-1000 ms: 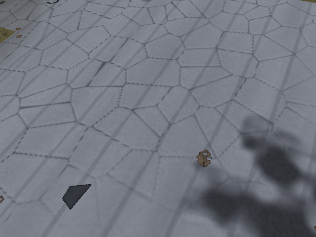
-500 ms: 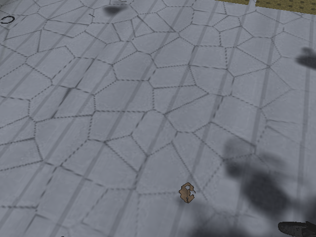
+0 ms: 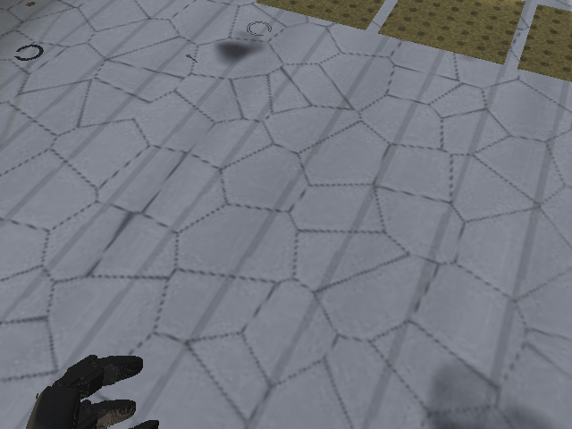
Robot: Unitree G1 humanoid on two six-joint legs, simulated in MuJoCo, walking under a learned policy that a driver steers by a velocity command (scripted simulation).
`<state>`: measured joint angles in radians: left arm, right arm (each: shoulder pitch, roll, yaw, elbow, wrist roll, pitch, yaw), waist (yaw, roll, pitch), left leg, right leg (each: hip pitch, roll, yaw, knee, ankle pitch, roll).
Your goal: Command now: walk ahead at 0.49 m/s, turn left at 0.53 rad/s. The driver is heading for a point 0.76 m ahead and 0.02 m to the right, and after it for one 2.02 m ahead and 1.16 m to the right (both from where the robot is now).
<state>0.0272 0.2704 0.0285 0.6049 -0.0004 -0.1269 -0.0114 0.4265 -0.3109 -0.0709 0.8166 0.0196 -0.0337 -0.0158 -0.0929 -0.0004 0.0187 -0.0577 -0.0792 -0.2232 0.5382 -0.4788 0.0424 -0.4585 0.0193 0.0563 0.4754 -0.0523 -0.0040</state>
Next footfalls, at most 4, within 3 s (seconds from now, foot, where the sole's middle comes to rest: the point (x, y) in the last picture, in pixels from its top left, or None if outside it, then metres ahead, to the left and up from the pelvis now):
0.48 left None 0.39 0.17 -0.76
1.02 right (300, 338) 0.68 -0.07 -0.76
1.48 left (236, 277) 0.88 0.09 -0.76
1.90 right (315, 341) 0.67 -0.10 -0.76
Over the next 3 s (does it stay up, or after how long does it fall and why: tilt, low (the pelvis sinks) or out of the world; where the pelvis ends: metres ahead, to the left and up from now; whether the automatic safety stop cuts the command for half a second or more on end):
stays up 0.76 0.00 0.01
